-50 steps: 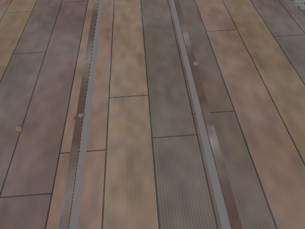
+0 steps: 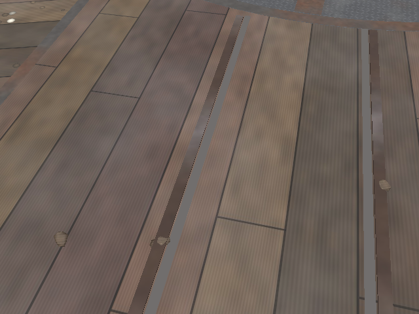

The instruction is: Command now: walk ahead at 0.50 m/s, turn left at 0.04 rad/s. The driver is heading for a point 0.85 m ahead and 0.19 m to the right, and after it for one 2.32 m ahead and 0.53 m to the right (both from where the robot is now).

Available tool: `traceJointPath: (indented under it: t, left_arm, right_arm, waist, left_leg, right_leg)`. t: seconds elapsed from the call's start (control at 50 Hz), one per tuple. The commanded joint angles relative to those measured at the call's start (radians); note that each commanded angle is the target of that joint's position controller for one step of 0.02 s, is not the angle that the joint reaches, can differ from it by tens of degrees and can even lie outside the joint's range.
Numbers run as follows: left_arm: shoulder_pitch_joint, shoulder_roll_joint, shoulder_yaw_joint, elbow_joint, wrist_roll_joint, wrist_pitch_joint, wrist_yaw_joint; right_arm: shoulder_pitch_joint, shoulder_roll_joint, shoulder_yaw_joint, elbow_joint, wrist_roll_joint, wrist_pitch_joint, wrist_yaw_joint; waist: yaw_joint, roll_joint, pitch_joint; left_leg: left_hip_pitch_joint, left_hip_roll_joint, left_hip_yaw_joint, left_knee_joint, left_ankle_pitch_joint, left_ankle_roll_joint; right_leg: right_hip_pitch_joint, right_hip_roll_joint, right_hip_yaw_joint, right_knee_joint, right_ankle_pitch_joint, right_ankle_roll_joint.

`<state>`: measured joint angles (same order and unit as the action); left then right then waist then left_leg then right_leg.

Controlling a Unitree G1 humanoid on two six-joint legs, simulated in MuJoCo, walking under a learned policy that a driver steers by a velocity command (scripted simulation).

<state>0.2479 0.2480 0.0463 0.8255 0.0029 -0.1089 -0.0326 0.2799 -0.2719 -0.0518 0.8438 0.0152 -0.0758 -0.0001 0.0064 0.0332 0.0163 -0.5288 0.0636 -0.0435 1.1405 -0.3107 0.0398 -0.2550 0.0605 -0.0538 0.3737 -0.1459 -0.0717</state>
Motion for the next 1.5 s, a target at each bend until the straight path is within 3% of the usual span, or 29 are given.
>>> traceJointPath:
  t: [0.02, 0.22, 0.28, 0.32, 0.34, 0.36, 0.38, 0.4, 0.44, 0.48, 0.66, 0.76, 0.8, 0.84, 0.86, 0.88, 0.9, 0.92, 0.98, 1.04, 1.14, 1.28, 1.34, 1.38, 1.4, 1.42, 1.44, 1.48, 1.5]
  left_arm:
    - [-0.005, 0.127, 0.028, -0.041, 0.0, -0.02, 0.001]
    - [0.168, 0.17, 0.04, 0.036, -0.029, 0.021, 0.032]
    - [0.158, 0.189, 0.049, 0.037, -0.03, 0.036, 0.043]
    - [0.132, 0.178, 0.045, 0.028, -0.025, 0.042, 0.045]
    - [0.112, 0.128, 0.026, 0.001, -0.01, 0.039, 0.043]
    - [0.228, 0.022, -0.005, -0.026, -0.017, 0.023, 0.042]
    - [0.225, 0.079, 0.005, -0.02, -0.037, 0.01, 0.04]
    - [0.153, 0.158, 0.029, -0.037, -0.053, 0.01, 0.04]
    - [0.071, 0.143, 0.034, -0.056, -0.037, 0.025, 0.044]
    - [0.093, 0.105, 0.038, -0.059, -0.034, 0.054, 0.04]
    - [-0.103, 0.054, 0.026, -0.15, -0.023, 0.07, 0.006]
    - [-0.222, 0.073, 0.027, -0.221, -0.024, 0.075, -0.02]
    - [-0.196, 0.099, 0.04, -0.234, -0.022, 0.079, -0.024]
    - [0.028, 0.169, 0.084, -0.183, -0.025, 0.082, -0.017]
    - [0.203, 0.255, 0.124, -0.138, -0.028, 0.09, 0.003]
    - [0.175, 0.382, 0.14, -0.145, -0.035, 0.083, 0.01]
    - [0.206, 0.309, 0.113, -0.182, -0.025, 0.064, 0.003]
    - [0.179, 0.245, 0.093, -0.17, -0.016, 0.049, -0.003]
    - [0.0, 0.155, 0.062, -0.211, -0.006, 0.043, 0.005]
    - [-0.01, 0.168, 0.063, -0.216, -0.008, 0.036, 0.018]
    - [0.055, 0.168, 0.057, -0.169, -0.01, 0.03, 0.038]
    - [0.131, 0.191, 0.062, -0.09, -0.008, 0.03, 0.033]
    - [0.105, 0.207, 0.068, -0.083, -0.01, 0.044, 0.043]
    - [0.067, 0.217, 0.067, -0.095, -0.008, 0.057, 0.052]
    - [0.063, 0.201, 0.058, -0.108, -0.002, 0.057, 0.061]
    - [0.157, 0.129, 0.032, -0.146, 0.016, 0.038, 0.057]
    - [0.158, 0.097, 0.014, -0.142, 0.012, 0.011, 0.043]
    - [-0.01, 0.173, 0.025, -0.189, -0.035, -0.024, 0.022]
    - [-0.049, 0.168, 0.025, -0.197, -0.014, -0.029, 0.025]
  right_arm:
    - [0.042, -0.053, -0.017, -0.052, -0.009, 0.004, -0.009]
    - [-0.312, -0.036, -0.005, -0.164, -0.001, -0.03, 0.019]
    - [-0.298, -0.079, -0.018, -0.171, 0.001, -0.048, 0.031]
    - [-0.128, -0.134, -0.047, -0.125, -0.003, -0.056, 0.022]
    - [0.046, -0.196, -0.067, -0.098, -0.021, -0.059, 0.011]
    - [0.152, -0.289, -0.091, -0.079, -0.034, -0.045, 0.006]
    - [0.163, -0.208, -0.071, -0.078, -0.025, -0.038, 0.007]
    - [0.097, -0.145, -0.051, -0.087, -0.017, -0.036, 0.004]
    - [-0.024, -0.084, -0.031, -0.088, -0.017, -0.033, 0.006]
    - [-0.089, -0.065, -0.028, -0.082, -0.024, -0.041, 0.01]
    - [-0.057, -0.147, -0.058, -0.03, -0.022, -0.039, -0.011]
    - [0.003, -0.193, -0.075, -0.003, 0.004, -0.008, -0.011]
    - [-0.008, -0.22, -0.083, -0.004, 0.013, 0.006, -0.014]
    - [-0.033, -0.224, -0.082, -0.011, 0.021, 0.022, -0.017]
    - [-0.016, -0.186, -0.066, -0.024, 0.001, 0.017, -0.02]
    - [0.061, -0.036, -0.018, -0.09, -0.041, -0.009, -0.01]
    - [-0.023, -0.102, -0.023, -0.099, -0.003, -0.05, 0.003]
    - [-0.116, -0.152, -0.036, -0.128, 0.034, -0.068, 0.011]
    - [-0.098, -0.154, -0.042, -0.106, -0.014, -0.066, -0.002]
    - [-0.085, -0.121, -0.04, -0.11, -0.025, -0.032, 0.001]
    - [-0.212, -0.065, -0.011, -0.127, -0.017, -0.024, 0.014]
    - [-0.343, -0.084, -0.005, -0.186, 0.006, -0.032, 0.049]
    - [-0.299, -0.097, -0.01, -0.193, 0.006, -0.033, 0.066]
    - [-0.126, -0.145, -0.04, -0.152, -0.001, -0.027, 0.06]
    - [0.016, -0.194, -0.062, -0.124, -0.003, -0.023, 0.052]
    - [0.127, -0.302, -0.088, -0.123, -0.01, -0.02, 0.043]
    - [0.161, -0.257, -0.075, -0.107, 0.009, -0.018, 0.048]
    - [0.071, -0.177, -0.052, -0.135, 0.005, -0.009, 0.038]
    - [0.016, -0.159, -0.044, -0.148, -0.001, -0.004, 0.036]
  waist:
    - [-0.029, -0.101, -0.019]
    - [0.072, -0.095, 0.042]
    - [0.033, -0.121, 0.024]
    - [-0.06, -0.119, -0.076]
    - [-0.137, -0.064, -0.223]
    - [-0.112, 0.183, -0.382]
    - [-0.123, 0.239, -0.422]
    - [-0.119, 0.157, -0.264]
    - [-0.067, 0.061, -0.1]
    - [-0.012, 0.095, -0.035]
    - [-0.042, 0.014, 0.035]
    - [-0.075, 0.017, 0.073]
    - [-0.041, 0.044, 0.039]
    - [0.092, 0.036, -0.09]
    - [0.162, -0.05, -0.187]
    - [0.04, -0.337, -0.244]
    - [0.106, -0.217, -0.388]
    - [0.118, -0.154, -0.257]
    - [-0.004, -0.072, -0.107]
    - [-0.033, -0.062, -0.083]
    - [0.03, -0.1, -0.03]
    - [0.09, -0.096, 0.056]
    - [0.054, -0.111, 0.025]
    - [-0.042, -0.113, -0.098]
    - [-0.107, -0.079, -0.185]
    - [-0.086, 0.127, -0.324]
    - [-0.089, 0.229, -0.405]
    - [-0.108, 0.052, -0.184]
    - [-0.073, -0.027, -0.097]
  left_leg:
    - [-0.109, 0.071, -0.02, -0.071, 0.095, -0.025]
    - [-0.087, -0.003, 0.01, -0.598, 0.38, -0.043]
    - [-0.001, -0.021, -0.003, -0.664, 0.287, -0.021]
    - [0.268, -0.043, 0.025, -0.709, 0.256, 0.02]
    - [0.556, 0.089, -0.089, -0.655, 0.282, 0.081]
    - [0.945, 0.341, -0.472, -0.685, 0.188, 0.221]
    - [0.94, 0.378, -0.661, -0.783, 0.059, 0.252]
    - [0.814, 0.344, -0.519, -0.807, 0.016, 0.205]
    - [0.547, 0.266, -0.303, -0.879, 0.088, 0.161]
    - [0.39, 0.224, -0.172, -0.957, 0.147, 0.147]
    - [0.405, 0.194, 0.155, -1.01, 0.344, 0.13]
    - [0.562, 0.247, 0.201, -0.95, 0.388, 0.1]
    - [0.603, 0.25, 0.232, -0.838, 0.656, 0.078]
    - [0.549, 0.198, 0.29, -0.511, 0.899, 0.035]
    - [0.319, 0.157, 0.296, -0.212, 0.675, -0.016]
    - [-0.146, -0.043, 0.223, 0.148, -0.225, -0.082]
    - [-0.25, -0.071, -0.027, 0.266, -0.296, -0.064]
    - [-0.34, -0.029, -0.036, 0.264, -0.2, -0.039]
    - [-0.159, 0.068, -0.046, 0.044, -0.023, -0.027]
    - [-0.094, 0.058, -0.021, -0.079, 0.041, -0.064]
    - [-0.078, 0.041, 0.014, -0.415, 0.378, -0.085]
    - [-0.188, 0.014, 0.023, -0.579, 0.362, -0.006]
    - [-0.122, -0.029, 0.052, -0.598, 0.236, 0.039]
    - [0.143, -0.112, 0.12, -0.619, 0.23, 0.081]
    - [0.387, -0.076, 0.043, -0.61, 0.289, 0.121]
    - [0.764, 0.17, -0.383, -0.614, 0.267, 0.281]
    - [0.927, 0.272, -0.765, -0.797, 0.095, 0.372]
    - [0.732, 0.211, -0.558, -0.841, -0.019, 0.276]
    - [0.577, 0.176, -0.471, -0.861, 0.067, 0.256]
  right_leg:
    - [0.06, -0.27, 0.239, -0.235, 0.198, -0.183]
    - [0.178, -0.26, 0.202, -0.184, 0.178, -0.134]
    - [0.23, -0.295, 0.265, -0.108, 0.192, -0.11]
    - [0.19, -0.237, 0.237, 0.072, 0.34, -0.071]
    - [0.035, -0.173, 0.191, 0.332, 0.228, -0.034]
    - [-0.355, -0.024, 0.083, 0.704, -0.184, 0.039]
    - [-0.485, -0.041, 0.183, 0.873, -0.446, 0.044]
    - [-0.551, -0.092, 0.192, 0.93, -0.383, 0.04]
    - [-0.504, -0.163, 0.154, 0.87, -0.241, 0.045]
    - [-0.412, -0.201, 0.153, 0.814, -0.176, 0.05]
    - [-0.418, -0.192, 0.087, 0.437, 0.179, 0.06]
    - [-0.434, -0.167, 0.025, 0.301, 0.071, 0.017]
    - [-0.351, -0.116, -0.027, 0.282, -0.034, -0.02]
    - [-0.033, -0.012, -0.086, 0.202, -0.015, -0.076]
    - [0.282, -0.066, 0.055, 0.184, 0.019, -0.129]
    - [0.582, -0.327, 0.628, 0.077, -0.132, -0.305]
    - [0.641, -0.404, 0.888, -0.076, -0.242, -0.352]
    - [0.576, -0.383, 0.754, -0.089, -0.161, -0.298]
    - [0.195, -0.276, 0.47, -0.099, 0.104, -0.224]
    - [0.075, -0.244, 0.382, -0.144, 0.232, -0.232]
    - [0.065, -0.192, 0.216, -0.174, 0.223, -0.165]
    - [0.288, -0.294, 0.194, -0.155, 0.195, -0.135]
    - [0.354, -0.307, 0.141, -0.069, 0.454, -0.099]
    - [0.331, -0.257, 0.069, 0.154, 0.792, -0.058]
    - [0.196, -0.218, 0.029, 0.369, 0.728, -0.019]
    - [-0.175, -0.086, -0.004, 0.767, 0.276, 0.059]
    - [-0.426, 0.035, 0.12, 0.957, -0.402, 0.086]
    - [-0.549, -0.08, 0.172, 0.959, -0.285, 0.052]
    - [-0.517, -0.114, 0.156, 0.865, -0.233, 0.051]
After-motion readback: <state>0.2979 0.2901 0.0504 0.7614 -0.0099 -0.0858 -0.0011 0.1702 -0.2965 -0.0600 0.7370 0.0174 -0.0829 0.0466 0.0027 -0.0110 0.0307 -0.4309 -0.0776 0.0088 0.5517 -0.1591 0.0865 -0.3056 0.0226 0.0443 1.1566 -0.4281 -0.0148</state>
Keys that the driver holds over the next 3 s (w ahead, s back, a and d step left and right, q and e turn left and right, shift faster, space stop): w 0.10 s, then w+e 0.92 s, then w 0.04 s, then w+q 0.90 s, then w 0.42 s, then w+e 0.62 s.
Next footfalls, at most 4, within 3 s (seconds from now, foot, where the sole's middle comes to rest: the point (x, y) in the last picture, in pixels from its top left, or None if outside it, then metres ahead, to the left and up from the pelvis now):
0.34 left None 0.36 0.15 -0.78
0.86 right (283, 294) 0.55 -0.18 -0.78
1.40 left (259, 197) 0.93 -0.14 -0.78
1.88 right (322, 157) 1.12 -0.41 -0.78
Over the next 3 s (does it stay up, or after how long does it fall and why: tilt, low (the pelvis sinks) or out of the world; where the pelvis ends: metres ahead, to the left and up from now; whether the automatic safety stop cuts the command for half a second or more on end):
stays up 1.56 -0.32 -0.02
